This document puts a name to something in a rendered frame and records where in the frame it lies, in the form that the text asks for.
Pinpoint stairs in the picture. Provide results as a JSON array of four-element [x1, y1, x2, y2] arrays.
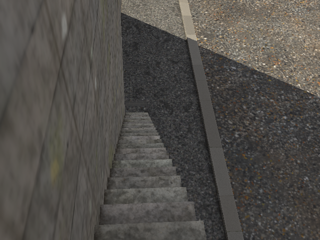
[[94, 112, 207, 240]]

